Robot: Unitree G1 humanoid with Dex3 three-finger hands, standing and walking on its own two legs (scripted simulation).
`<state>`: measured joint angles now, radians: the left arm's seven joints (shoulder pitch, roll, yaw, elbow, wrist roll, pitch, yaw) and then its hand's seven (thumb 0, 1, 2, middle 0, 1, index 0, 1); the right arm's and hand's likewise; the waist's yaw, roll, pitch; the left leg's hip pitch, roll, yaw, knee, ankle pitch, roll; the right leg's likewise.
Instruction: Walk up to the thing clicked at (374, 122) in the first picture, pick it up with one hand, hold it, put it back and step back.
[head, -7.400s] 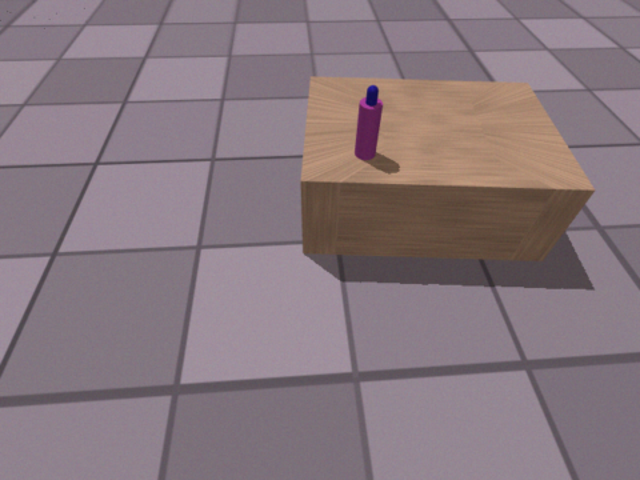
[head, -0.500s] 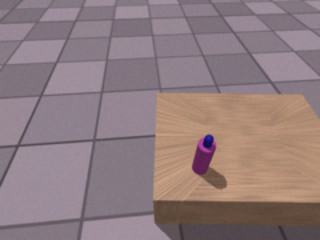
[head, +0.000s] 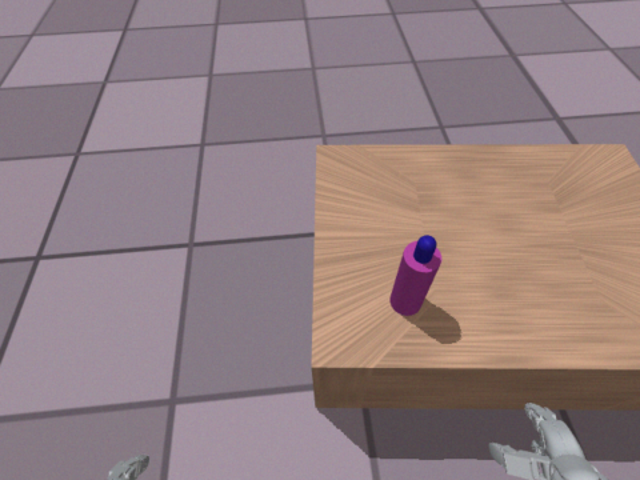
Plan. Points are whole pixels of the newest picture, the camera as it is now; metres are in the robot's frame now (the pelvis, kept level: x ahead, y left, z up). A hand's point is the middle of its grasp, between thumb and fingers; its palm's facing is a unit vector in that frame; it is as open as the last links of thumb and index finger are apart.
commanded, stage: go down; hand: right
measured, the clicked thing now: (415, 274) +0.52 -0.19 -0.25
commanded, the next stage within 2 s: none
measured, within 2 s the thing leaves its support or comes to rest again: neither
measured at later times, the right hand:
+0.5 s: hand (529, 460) +0.16 -0.27 -0.15, palm faces +0.05 +0.94 -0.33, open 17.3 cm
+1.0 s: hand (534, 460) +0.16 -0.27 -0.14, palm faces +0.06 +0.94 -0.33, open 17.5 cm
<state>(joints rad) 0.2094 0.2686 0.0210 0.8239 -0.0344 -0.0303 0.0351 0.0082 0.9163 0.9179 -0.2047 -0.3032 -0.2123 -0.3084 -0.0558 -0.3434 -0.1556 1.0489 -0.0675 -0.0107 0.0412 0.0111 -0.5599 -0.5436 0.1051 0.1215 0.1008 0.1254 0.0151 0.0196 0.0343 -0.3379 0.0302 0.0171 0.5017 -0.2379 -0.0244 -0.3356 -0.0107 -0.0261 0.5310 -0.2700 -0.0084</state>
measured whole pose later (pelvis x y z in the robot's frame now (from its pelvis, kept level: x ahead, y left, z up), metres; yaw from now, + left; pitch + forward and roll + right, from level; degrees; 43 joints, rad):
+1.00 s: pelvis +0.02 +0.00 -0.04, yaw -2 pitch +11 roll +3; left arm 0.26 0.24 -0.02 0.61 -0.03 -0.17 0.15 0.01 0.88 0.91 -0.19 -0.29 -0.20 -0.30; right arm 0.33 -0.39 -0.20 0.27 -0.01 0.42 0.12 0.00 0.55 -0.02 0.06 0.05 0.06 0.05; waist 0.03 -0.03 -0.11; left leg -0.61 0.01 0.07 0.86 -0.45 -0.02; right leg -0.65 -0.03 0.04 0.95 -0.50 0.00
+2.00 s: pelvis +0.00 +0.00 -0.04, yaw -1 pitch +12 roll +3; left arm 0.35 0.29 -0.02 0.69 0.00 -0.18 0.14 0.01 0.89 0.91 -0.20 -0.29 -0.20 -0.30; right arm -0.22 -0.59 -0.46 0.83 0.06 0.02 0.40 -0.01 0.58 -0.05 0.04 0.05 0.05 0.06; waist 0.05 -0.01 -0.08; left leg -0.67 0.01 0.06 0.86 -0.40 -0.02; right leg -0.70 -0.04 0.02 0.94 -0.45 -0.01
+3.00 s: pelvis -0.01 -0.01 -0.06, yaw +0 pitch +19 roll +4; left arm 0.36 0.32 -0.06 0.69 0.02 -0.13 0.07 0.01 0.90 0.90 -0.19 -0.30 -0.20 -0.30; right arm -0.65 -0.84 -0.59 1.25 0.09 -0.26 0.54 -0.01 0.60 -0.06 0.04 0.06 0.05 0.06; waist 0.11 0.02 -0.09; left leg -0.84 0.00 0.06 0.92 -0.40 -0.02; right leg -0.89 -0.04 0.03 1.03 -0.47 -0.01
